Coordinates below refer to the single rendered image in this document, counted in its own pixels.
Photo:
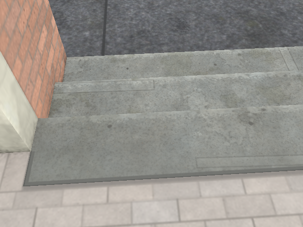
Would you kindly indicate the stairs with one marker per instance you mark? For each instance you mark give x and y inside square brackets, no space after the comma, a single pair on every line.
[179,81]

